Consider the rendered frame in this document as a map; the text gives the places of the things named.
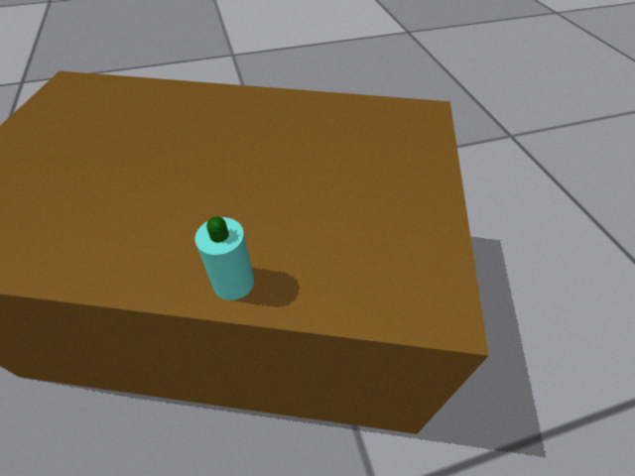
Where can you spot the bottle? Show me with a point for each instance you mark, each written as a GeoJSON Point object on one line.
{"type": "Point", "coordinates": [223, 250]}

